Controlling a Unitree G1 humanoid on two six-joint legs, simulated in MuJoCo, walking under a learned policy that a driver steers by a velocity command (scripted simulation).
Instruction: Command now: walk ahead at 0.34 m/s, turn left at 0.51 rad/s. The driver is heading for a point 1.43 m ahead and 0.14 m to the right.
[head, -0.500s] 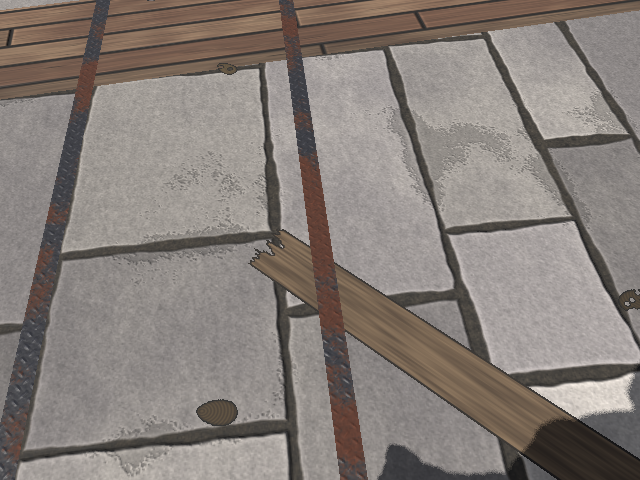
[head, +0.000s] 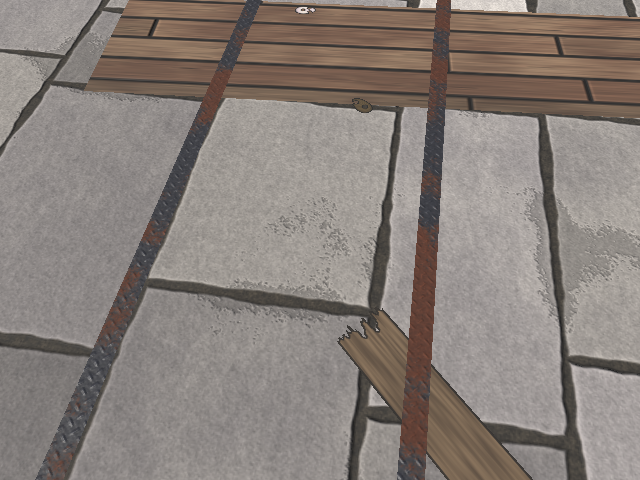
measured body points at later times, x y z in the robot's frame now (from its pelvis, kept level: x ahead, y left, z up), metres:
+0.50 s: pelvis +0.14 +0.00 +0.02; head +0.15 +0.00 +0.47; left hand +0.18 +0.25 -0.13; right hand +0.24 -0.25 -0.12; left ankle +0.12 +0.05 -0.72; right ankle +0.17 -0.12 -0.70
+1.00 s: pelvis +0.15 -0.02 +0.02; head +0.19 -0.03 +0.47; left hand +0.28 +0.25 -0.10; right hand +0.22 -0.31 -0.10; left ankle +0.18 +0.12 -0.68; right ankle +0.14 -0.11 -0.72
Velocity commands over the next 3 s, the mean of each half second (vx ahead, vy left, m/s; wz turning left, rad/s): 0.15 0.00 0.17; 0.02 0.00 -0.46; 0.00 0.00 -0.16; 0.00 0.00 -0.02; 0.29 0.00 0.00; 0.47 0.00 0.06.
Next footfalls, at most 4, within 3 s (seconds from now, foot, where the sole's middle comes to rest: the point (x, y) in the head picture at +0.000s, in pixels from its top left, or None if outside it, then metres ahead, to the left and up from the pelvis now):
0.60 right None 0.18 -0.11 -0.76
1.10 left None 0.22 0.09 -0.76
1.42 right None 0.11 -0.10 -0.76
2.74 right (418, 436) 0.54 -0.15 -0.76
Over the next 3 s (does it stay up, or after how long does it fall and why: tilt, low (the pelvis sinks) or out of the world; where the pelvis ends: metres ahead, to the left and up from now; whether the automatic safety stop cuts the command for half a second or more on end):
stays up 0.53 -0.10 0.02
